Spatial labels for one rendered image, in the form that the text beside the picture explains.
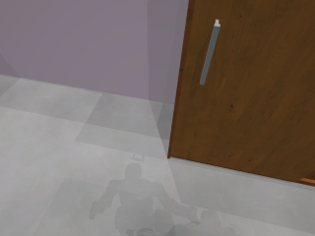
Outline handle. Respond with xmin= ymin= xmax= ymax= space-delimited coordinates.
xmin=200 ymin=19 xmax=221 ymax=85

